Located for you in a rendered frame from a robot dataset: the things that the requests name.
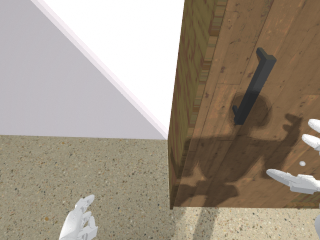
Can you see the robot right hand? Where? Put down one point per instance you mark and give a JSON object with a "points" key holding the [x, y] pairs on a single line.
{"points": [[301, 183]]}

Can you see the wardrobe door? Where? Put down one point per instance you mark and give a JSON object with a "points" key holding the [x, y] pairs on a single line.
{"points": [[307, 198], [226, 163]]}

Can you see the robot left hand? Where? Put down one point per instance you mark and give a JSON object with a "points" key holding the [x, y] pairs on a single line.
{"points": [[75, 220]]}

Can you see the handle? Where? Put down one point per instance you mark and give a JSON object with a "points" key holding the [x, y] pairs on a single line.
{"points": [[258, 80]]}

